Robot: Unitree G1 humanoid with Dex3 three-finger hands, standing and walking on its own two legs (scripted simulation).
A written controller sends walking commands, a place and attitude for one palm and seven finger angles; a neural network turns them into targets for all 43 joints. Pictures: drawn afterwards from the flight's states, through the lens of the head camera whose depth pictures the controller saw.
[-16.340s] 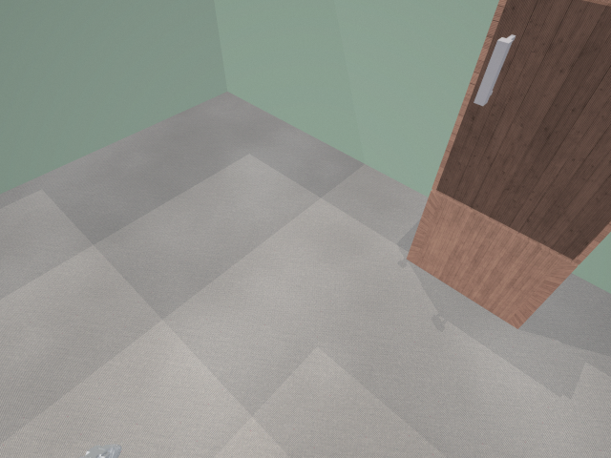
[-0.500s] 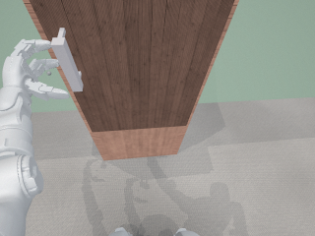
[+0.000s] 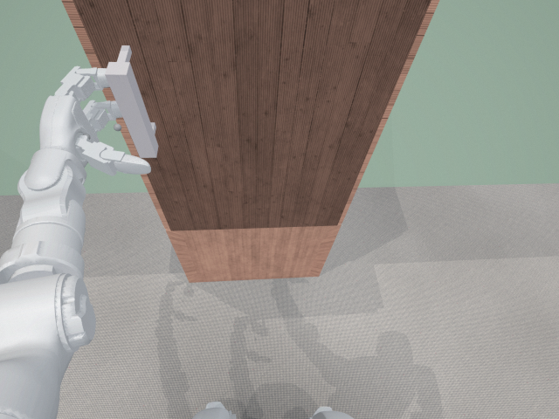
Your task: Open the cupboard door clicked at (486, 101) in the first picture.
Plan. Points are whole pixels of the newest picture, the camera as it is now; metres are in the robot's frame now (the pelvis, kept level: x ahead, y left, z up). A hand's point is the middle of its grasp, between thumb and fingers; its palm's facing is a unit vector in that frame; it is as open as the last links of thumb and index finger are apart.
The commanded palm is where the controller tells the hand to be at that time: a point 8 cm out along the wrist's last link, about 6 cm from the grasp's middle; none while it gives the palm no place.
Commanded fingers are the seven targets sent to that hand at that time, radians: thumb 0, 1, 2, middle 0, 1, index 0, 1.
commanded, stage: slide the fingers in behind the handle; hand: left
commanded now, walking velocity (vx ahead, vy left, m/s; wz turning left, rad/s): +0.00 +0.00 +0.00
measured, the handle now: (137, 105) +0.54 +0.19 +0.12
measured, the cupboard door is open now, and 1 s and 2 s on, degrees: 0 0 13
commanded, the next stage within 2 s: close the thumb around the handle in 0.60 s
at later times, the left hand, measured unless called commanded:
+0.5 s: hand (140, 123) +0.49 +0.18 +0.12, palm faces +0.03 -1.00 +0.01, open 14.0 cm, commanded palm +0.47 +0.23 +0.12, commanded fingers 0.00 -0.50 0.30 -0.30 -1.20 -0.30 -1.20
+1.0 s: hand (137, 121) +0.50 +0.19 +0.12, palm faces +0.02 -1.00 +0.01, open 11.2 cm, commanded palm +0.47 +0.23 +0.12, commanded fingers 0.00 0.40 0.68 -0.36 -1.30 -0.36 -1.30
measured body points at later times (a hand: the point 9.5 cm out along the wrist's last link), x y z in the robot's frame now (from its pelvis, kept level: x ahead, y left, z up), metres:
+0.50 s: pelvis -0.01 -0.01 +0.00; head +0.08 +0.00 +0.44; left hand +0.48 +0.23 +0.13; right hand +0.00 -0.28 -0.12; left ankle +0.01 +0.10 -0.70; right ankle -0.01 -0.12 -0.70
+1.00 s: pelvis -0.01 +0.00 +0.00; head +0.08 +0.01 +0.44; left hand +0.49 +0.24 +0.12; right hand +0.00 -0.27 -0.11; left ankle +0.01 +0.10 -0.70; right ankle -0.01 -0.12 -0.70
